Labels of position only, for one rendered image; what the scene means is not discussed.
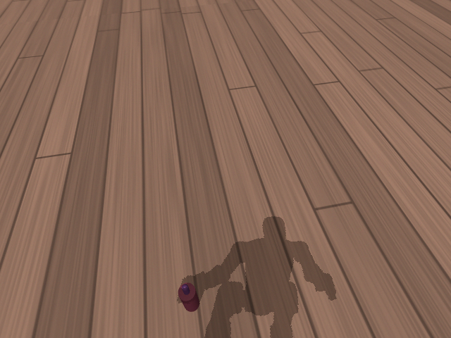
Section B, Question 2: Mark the bottle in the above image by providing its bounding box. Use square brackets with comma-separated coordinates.
[178, 282, 199, 312]

